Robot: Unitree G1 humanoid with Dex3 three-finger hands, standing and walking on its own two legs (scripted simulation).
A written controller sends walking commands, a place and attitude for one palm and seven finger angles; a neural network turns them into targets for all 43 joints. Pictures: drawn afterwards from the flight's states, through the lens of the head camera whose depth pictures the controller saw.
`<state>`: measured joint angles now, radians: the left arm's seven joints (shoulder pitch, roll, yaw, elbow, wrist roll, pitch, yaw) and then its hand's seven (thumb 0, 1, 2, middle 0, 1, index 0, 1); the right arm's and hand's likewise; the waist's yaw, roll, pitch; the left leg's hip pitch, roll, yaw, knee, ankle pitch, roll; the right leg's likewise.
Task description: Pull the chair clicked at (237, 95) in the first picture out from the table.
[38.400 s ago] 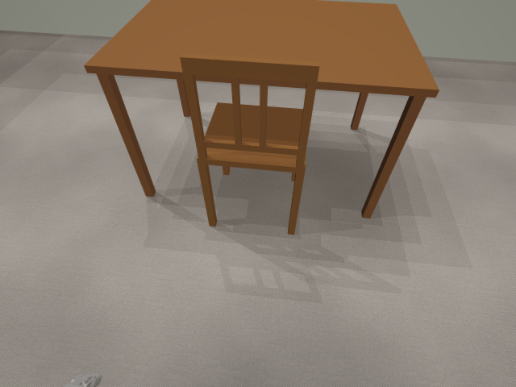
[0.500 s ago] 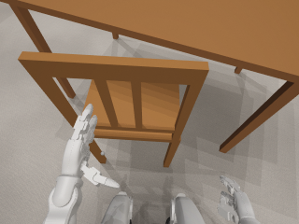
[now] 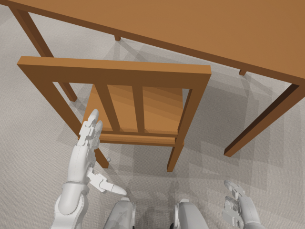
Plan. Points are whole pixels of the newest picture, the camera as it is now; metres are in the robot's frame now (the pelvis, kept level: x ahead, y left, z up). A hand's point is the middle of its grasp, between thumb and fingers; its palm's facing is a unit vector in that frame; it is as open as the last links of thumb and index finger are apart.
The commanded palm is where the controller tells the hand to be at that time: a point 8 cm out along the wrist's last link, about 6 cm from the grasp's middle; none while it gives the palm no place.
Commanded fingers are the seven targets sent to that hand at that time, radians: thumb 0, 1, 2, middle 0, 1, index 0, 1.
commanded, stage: push the fingers through the gap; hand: left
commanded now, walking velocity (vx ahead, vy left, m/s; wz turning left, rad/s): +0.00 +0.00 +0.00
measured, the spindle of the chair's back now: (109, 109) +0.44 +0.14 +0.00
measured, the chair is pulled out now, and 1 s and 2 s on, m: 0.14 0.14 0.14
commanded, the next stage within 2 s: hook a spindle and tug to test in 1.62 s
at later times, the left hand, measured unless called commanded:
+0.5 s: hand (106, 144) +0.32 +0.13 +0.03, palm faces -0.06 -1.00 -0.04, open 16.9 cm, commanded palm +0.30 +0.18 +0.03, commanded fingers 0.00 -0.50 0.30 -0.06 -0.08 -0.06 -0.08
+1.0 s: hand (107, 126) +0.37 +0.13 +0.03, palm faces -0.05 -1.00 -0.03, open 16.9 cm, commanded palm +0.35 +0.18 +0.03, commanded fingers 0.00 -0.50 0.30 -0.06 -0.08 -0.06 -0.08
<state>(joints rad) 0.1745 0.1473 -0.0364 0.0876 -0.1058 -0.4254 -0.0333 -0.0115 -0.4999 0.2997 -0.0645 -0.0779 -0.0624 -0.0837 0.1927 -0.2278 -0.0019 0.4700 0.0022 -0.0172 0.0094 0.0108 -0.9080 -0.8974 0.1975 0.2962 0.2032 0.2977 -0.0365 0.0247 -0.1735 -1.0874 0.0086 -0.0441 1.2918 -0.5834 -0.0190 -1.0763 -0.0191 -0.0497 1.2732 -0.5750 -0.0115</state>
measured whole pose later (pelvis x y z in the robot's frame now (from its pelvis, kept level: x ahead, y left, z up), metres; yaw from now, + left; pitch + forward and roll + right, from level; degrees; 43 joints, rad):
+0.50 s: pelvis -0.01 +0.00 +0.00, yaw +0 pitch +22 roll -1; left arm -0.03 0.18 0.03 0.25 -0.13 -0.41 -0.07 -0.01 -0.50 0.30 -0.06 -0.08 -0.06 -0.08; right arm 0.19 -0.24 0.00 0.51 0.01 -0.01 0.00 0.01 -0.91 -0.90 0.20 0.30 0.20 0.30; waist -0.05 0.02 -0.17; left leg -1.10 0.01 -0.05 1.29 -0.57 -0.02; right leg -1.08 -0.02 -0.06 1.27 -0.56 -0.01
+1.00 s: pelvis -0.01 +0.01 +0.00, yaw -1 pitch +23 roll -2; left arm -0.25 0.18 0.08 0.46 -0.12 -0.44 -0.04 -0.01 -0.50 0.30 -0.06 -0.08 -0.06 -0.08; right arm 0.21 -0.24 0.00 0.56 0.00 0.01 0.01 0.01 -0.91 -0.90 0.20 0.30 0.20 0.30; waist -0.07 0.02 -0.16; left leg -1.12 0.01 -0.03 1.29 -0.56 0.00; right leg -1.11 -0.02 -0.04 1.25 -0.55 0.01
